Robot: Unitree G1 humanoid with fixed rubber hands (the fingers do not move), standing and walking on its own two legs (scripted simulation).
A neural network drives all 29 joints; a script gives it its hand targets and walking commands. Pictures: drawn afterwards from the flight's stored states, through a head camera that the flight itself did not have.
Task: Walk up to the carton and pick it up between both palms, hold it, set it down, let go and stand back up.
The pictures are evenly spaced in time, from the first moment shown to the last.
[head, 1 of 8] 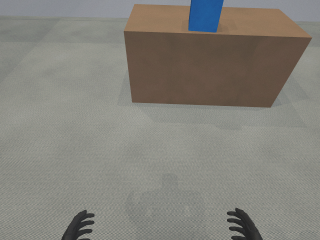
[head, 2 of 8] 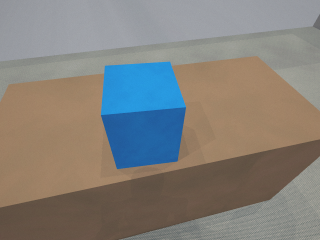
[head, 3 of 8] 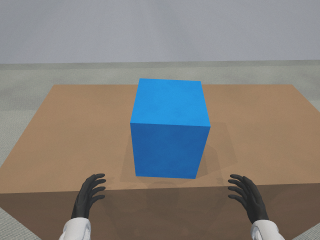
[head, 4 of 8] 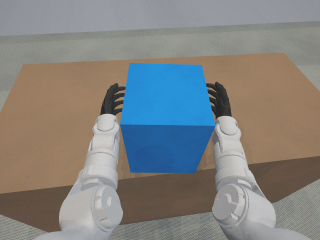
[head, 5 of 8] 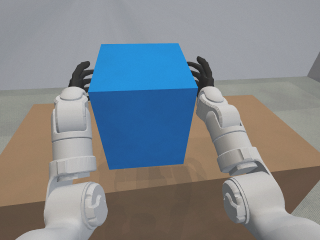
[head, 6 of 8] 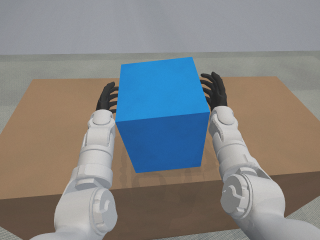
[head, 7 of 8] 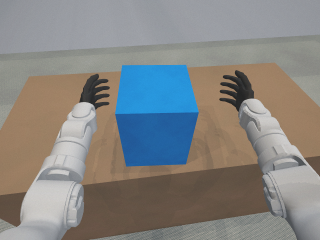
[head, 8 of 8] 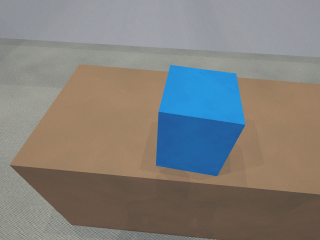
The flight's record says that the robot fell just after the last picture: no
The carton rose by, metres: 0.20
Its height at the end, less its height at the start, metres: +0.00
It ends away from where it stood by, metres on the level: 0.00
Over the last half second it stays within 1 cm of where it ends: yes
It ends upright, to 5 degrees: yes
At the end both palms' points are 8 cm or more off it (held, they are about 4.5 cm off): yes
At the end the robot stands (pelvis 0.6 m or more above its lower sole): yes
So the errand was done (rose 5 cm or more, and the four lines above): yes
